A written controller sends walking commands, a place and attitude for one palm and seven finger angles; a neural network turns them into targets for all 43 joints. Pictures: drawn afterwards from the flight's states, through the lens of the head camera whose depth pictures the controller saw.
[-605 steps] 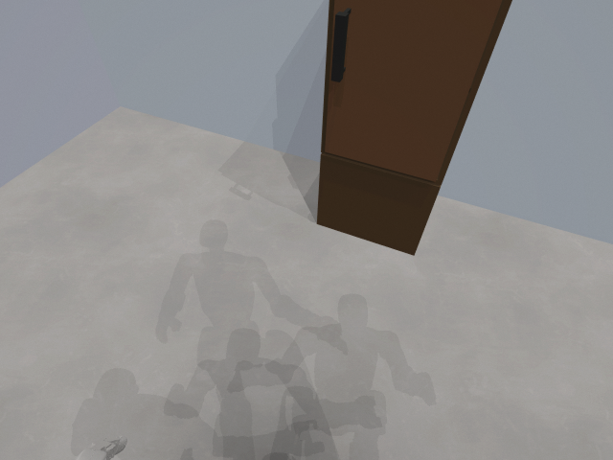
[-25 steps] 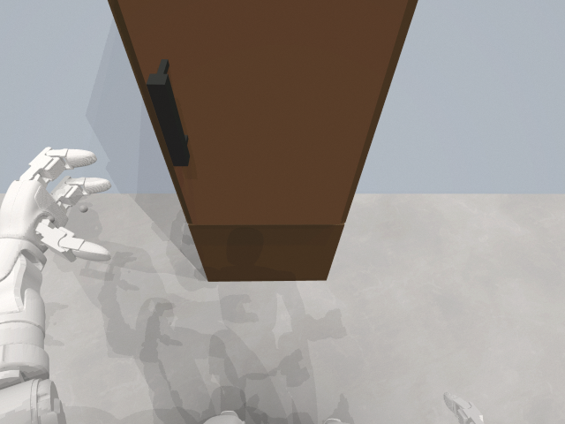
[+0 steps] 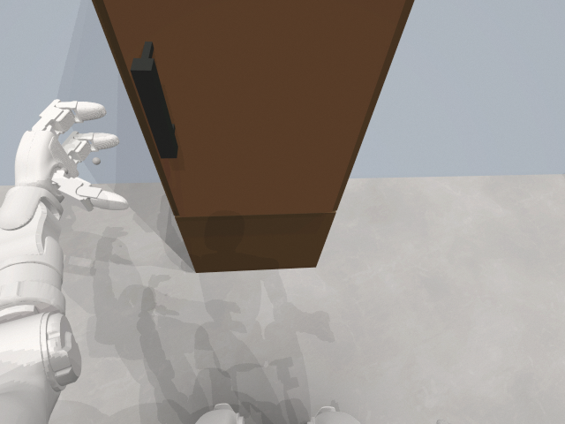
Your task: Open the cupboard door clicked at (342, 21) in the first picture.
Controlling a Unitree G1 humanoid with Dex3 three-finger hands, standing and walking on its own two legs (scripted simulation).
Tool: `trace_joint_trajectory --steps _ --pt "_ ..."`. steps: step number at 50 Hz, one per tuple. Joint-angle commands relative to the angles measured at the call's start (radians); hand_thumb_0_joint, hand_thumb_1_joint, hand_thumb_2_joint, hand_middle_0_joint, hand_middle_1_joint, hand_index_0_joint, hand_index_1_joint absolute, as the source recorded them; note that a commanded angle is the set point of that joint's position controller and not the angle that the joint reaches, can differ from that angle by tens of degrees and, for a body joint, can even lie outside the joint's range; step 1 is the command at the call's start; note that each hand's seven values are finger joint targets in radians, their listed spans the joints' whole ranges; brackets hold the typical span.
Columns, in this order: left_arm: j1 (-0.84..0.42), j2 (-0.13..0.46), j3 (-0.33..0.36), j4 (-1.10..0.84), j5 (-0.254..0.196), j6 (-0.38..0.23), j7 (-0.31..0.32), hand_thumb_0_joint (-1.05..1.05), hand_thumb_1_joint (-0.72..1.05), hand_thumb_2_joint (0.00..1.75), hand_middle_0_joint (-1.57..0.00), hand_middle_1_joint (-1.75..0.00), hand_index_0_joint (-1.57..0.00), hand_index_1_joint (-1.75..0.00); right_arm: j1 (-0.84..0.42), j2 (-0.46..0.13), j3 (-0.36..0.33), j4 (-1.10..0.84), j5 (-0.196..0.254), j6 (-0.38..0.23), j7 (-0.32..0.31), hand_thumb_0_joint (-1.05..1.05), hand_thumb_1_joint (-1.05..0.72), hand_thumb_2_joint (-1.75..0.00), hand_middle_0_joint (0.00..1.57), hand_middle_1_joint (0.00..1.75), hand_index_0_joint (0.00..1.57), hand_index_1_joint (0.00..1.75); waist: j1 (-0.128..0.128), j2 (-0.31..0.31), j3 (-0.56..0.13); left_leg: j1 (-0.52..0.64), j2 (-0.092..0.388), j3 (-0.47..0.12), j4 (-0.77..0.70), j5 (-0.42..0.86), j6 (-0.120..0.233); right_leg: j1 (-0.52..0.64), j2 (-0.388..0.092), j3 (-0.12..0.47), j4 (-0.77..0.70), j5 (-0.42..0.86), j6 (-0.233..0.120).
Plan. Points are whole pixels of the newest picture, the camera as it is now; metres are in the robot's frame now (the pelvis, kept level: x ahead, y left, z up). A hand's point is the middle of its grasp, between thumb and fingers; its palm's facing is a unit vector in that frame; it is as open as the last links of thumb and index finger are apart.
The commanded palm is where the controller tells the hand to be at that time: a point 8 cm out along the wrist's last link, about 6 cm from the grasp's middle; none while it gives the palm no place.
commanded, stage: move the hooked fingers beside the handle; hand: left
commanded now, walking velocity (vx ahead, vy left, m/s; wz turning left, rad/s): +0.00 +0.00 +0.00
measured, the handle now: (159, 104) +0.58 +0.19 +0.08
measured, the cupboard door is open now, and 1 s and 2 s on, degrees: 0 0 0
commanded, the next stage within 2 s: slide the fingers in behind the handle in 1.40 s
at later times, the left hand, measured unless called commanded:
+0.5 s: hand (114, 121) +0.51 +0.24 +0.10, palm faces +0.05 -1.00 -0.02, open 14.0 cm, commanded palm +0.50 +0.29 +0.09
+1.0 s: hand (109, 118) +0.52 +0.25 +0.10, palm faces +0.03 -1.00 -0.01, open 14.0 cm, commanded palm +0.50 +0.29 +0.08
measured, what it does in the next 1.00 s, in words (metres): stands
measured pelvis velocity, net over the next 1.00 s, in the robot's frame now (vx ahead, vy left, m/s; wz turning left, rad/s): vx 0.02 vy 0.00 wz -0.03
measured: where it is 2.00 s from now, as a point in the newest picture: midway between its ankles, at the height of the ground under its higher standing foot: outside the picture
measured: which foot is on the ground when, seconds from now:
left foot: down 0.00-1.00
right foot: down 0.00-1.00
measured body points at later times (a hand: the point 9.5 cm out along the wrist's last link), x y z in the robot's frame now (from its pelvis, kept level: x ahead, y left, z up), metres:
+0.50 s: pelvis +0.00 -0.01 -0.01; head +0.12 +0.01 +0.42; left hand +0.50 +0.29 +0.11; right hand -0.02 -0.29 -0.11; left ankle +0.01 +0.08 -0.70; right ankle +0.00 -0.12 -0.70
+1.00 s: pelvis +0.02 +0.00 -0.01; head +0.14 +0.02 +0.42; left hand +0.52 +0.31 +0.10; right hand -0.01 -0.27 -0.11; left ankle +0.01 +0.08 -0.70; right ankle +0.00 -0.12 -0.70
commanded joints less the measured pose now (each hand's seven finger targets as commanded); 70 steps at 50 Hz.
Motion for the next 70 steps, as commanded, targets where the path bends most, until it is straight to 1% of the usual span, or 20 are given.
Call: trace_joint_trajectory --steps 1,7,11,16,20,25,27,30,34,36,39,42,45,49,54,56,61,65,68,70 --pt "-0.464 0.297 0.046 -0.148 -0.005 -0.073 0.015 0.00 -0.50 0.30 -0.30 -1.20 -0.30 -1.20 0.123 -0.189 -0.073 -0.059 0.000 -0.008 -0.016 0.00 -0.90 -0.90 0.20 0.30 0.20 0.30 -0.022 0.108 -0.367 0.340 0.020 -0.120 -0.086 0.380 -0.034 0.017 0.034 0.013 -0.051 0.240 -0.017" --pt "-0.542 0.326 0.056 -0.127 0.012 -0.103 0.029 0.00 -0.50 0.30 -0.30 -1.20 -0.30 -1.20 0.156 -0.193 -0.075 -0.041 -0.010 0.017 -0.011 0.00 -0.90 -0.90 0.20 0.30 0.20 0.30 -0.035 0.139 -0.446 0.374 0.024 -0.127 -0.060 0.417 -0.038 0.001 0.039 0.018 -0.039 0.252 -0.016" --pt "-0.586 0.398 0.090 -0.045 0.027 -0.088 0.031 0.00 -0.50 0.30 -0.30 -1.20 -0.30 -1.20 0.174 -0.202 -0.068 -0.037 -0.010 0.034 -0.015 0.00 -0.90 -0.90 0.20 0.30 0.20 0.30 -0.051 0.088 -0.409 0.269 0.017 -0.111 -0.054 0.351 -0.021 0.036 0.038 0.029 -0.040 0.265 -0.011" --pt "-0.637 0.445 0.089 -0.026 0.060 -0.085 0.028 0.00 -0.50 0.30 -0.30 -1.20 -0.30 -1.20 0.197 -0.201 -0.064 -0.043 -0.014 0.052 -0.013 0.00 -0.90 -0.90 0.20 0.30 0.20 0.30 -0.063 0.161 -0.435 0.253 0.014 -0.098 -0.033 0.350 -0.016 0.028 0.038 0.041 -0.034 0.278 -0.009" --pt "-0.662 0.496 0.119 0.010 0.053 -0.086 0.017 0.00 -0.50 0.30 -0.30 -1.20 -0.30 -1.20 0.218 -0.210 -0.061 -0.045 -0.017 0.064 -0.015 0.00 -0.90 -0.90 0.20 0.30 0.20 0.30 -0.077 0.097 -0.442 0.195 0.013 -0.091 -0.019 0.329 -0.005 0.073 0.043 0.053 -0.037 0.300 -0.006" --pt "-0.716 0.492 0.077 0.070 0.077 -0.057 -0.004 0.00 -0.50 0.30 -0.30 -1.20 -0.30 -1.20 0.243 -0.210 -0.053 -0.038 -0.018 0.079 -0.015 0.00 -0.90 -0.90 0.20 0.30 0.20 0.30 -0.107 0.147 -0.417 0.173 0.012 -0.088 -0.005 0.329 -0.001 0.035 0.043 0.056 -0.038 0.303 -0.004" --pt "-0.740 0.555 0.106 0.086 0.082 -0.046 -0.005 0.00 -0.50 0.30 -0.30 -1.20 -0.30 -1.20 0.251 -0.219 -0.052 -0.038 -0.017 0.084 -0.018 0.00 -0.90 -0.90 0.20 0.30 0.20 0.30 -0.114 0.128 -0.413 0.138 0.015 -0.089 0.000 0.305 0.001 0.039 0.042 0.061 -0.043 0.291 0.003" --pt "-0.709 0.526 0.098 0.073 0.080 -0.046 -0.012 0.00 -0.50 0.30 -0.30 -1.20 -0.30 -1.20 0.267 -0.213 -0.053 -0.048 -0.023 0.087 -0.015 0.00 -0.90 -0.90 0.20 0.30 0.20 0.30 -0.100 0.164 -0.465 0.172 0.013 -0.085 0.009 0.359 -0.001 0.044 0.045 0.057 -0.028 0.329 -0.004" --pt "-0.672 0.591 0.147 0.057 0.081 -0.049 -0.017 0.00 -0.50 0.30 -0.30 -1.20 -0.30 -1.20 0.275 -0.217 -0.055 -0.057 -0.025 0.098 -0.009 0.00 -0.90 -0.90 0.20 0.30 0.20 0.30 -0.082 0.165 -0.511 0.166 0.016 -0.081 0.016 0.386 -0.002 0.077 0.049 0.058 -0.019 0.362 -0.001" --pt "-0.679 0.588 0.152 0.015 0.076 -0.057 -0.021 0.00 -0.50 0.30 -0.30 -1.20 -0.30 -1.20 0.278 -0.215 -0.059 -0.059 -0.027 0.103 -0.006 0.00 -0.90 -0.90 0.20 0.30 0.20 0.30 -0.079 0.187 -0.540 0.203 0.019 -0.083 0.019 0.426 -0.004 0.076 0.053 0.053 -0.014 0.392 -0.002" --pt "-0.673 0.564 0.132 0.003 0.076 -0.056 -0.020 0.00 -0.50 0.30 -0.30 -1.20 -0.30 -1.20 0.270 -0.212 -0.058 -0.061 -0.023 0.112 -0.002 0.00 -0.90 -0.90 0.20 0.30 0.20 0.30 -0.086 0.207 -0.499 0.215 0.020 -0.083 0.016 0.425 -0.004 0.041 0.056 0.047 -0.022 0.372 -0.003" --pt "-0.666 0.553 0.142 -0.059 0.064 -0.071 -0.018 0.00 -0.50 0.30 -0.30 -1.20 -0.30 -1.20 0.272 -0.212 -0.065 -0.061 -0.027 0.118 0.001 0.00 -0.90 -0.90 0.20 0.30 0.20 0.30 -0.075 0.238 -0.549 0.308 0.027 -0.097 0.019 0.503 -0.013 0.018 0.062 0.033 -0.017 0.385 -0.008" --pt "-0.634 0.465 0.106 -0.097 0.042 -0.076 -0.016 0.00 -0.50 0.30 -0.30 -1.20 -0.30 -1.20 0.271 -0.203 -0.068 -0.060 -0.029 0.123 0.009 0.00 -0.90 -0.90 0.20 0.30 0.20 0.30 -0.072 0.267 -0.556 0.386 0.033 -0.108 0.023 0.606 -0.020 -0.014 0.068 0.021 -0.018 0.403 -0.014" --pt "-0.581 0.431 0.090 0.001 0.037 -0.033 -0.014 0.00 -0.50 0.30 -0.30 -1.20 -0.30 -1.20 0.261 -0.205 -0.069 -0.055 -0.022 0.130 0.011 0.00 -0.90 -0.90 0.20 0.30 0.20 0.30 -0.084 0.156 -0.433 0.289 0.030 -0.102 0.003 0.511 -0.011 -0.009 0.065 0.016 -0.036 0.374 -0.006" --pt "-0.624 0.463 0.090 0.016 0.062 -0.033 0.010 0.00 -0.50 0.30 -0.30 -1.20 -0.30 -1.20 0.252 -0.207 -0.062 -0.064 -0.024 0.130 0.005 0.00 -0.90 -0.90 0.20 0.30 0.20 0.30 -0.092 0.131 -0.385 0.230 0.024 -0.101 -0.001 0.438 -0.009 -0.017 0.058 0.021 -0.029 0.340 -0.005" --pt "-0.672 0.471 0.095 -0.051 0.063 -0.070 0.019 0.00 -0.50 0.30 -0.30 -1.20 -0.30 -1.20 0.249 -0.205 -0.063 -0.066 -0.026 0.123 0.005 0.00 -0.90 -0.90 0.20 0.30 0.20 0.30 -0.087 0.201 -0.460 0.299 0.026 -0.108 0.009 0.493 -0.019 -0.027 0.058 0.023 -0.014 0.353 -0.009" --pt "-0.699 0.471 0.109 -0.095 0.053 -0.124 0.015 0.00 -0.50 0.30 -0.30 -1.20 -0.30 -1.20 0.242 -0.203 -0.068 -0.049 -0.031 0.115 0.006 0.00 -0.90 -0.90 0.20 0.30 0.20 0.30 -0.078 0.258 -0.556 0.414 0.041 -0.138 0.029 0.607 -0.045 -0.058 0.062 0.015 0.001 0.342 -0.014" --pt "-0.689 0.347 0.016 0.014 0.050 -0.066 0.001 0.00 -0.50 0.30 -0.30 -1.20 -0.30 -1.20 0.240 -0.201 -0.064 -0.035 -0.028 0.117 0.006 0.00 -0.90 -0.90 0.20 0.30 0.20 0.30 -0.105 0.226 -0.439 0.373 0.041 -0.149 0.012 0.515 -0.039 -0.124 0.059 0.000 -0.019 0.264 -0.014" --pt "-0.690 0.374 0.025 0.057 0.055 -0.029 0.012 0.00 -0.50 0.30 -0.30 -1.20 -0.30 -1.20 0.243 -0.211 -0.059 -0.037 -0.027 0.117 0.002 0.00 -0.90 -0.90 0.20 0.30 0.20 0.30 -0.114 0.164 -0.403 0.294 0.034 -0.139 0.003 0.413 -0.027 -0.114 0.056 0.003 -0.024 0.243 -0.011" --pt "-0.692 0.426 0.064 0.031 0.060 -0.040 0.029 0.00 -0.50 0.30 -0.30 -1.20 -0.30 -1.20 0.250 -0.214 -0.056 -0.050 -0.029 0.114 -0.001 0.00 -0.90 -0.90 0.20 0.30 0.20 0.30 -0.100 0.154 -0.426 0.271 0.028 -0.138 0.003 0.416 -0.024 -0.082 0.055 0.007 -0.014 0.259 -0.014"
